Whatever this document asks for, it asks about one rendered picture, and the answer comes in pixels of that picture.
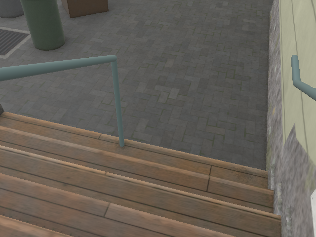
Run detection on stairs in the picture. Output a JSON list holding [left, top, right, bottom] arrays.
[[0, 112, 281, 237]]

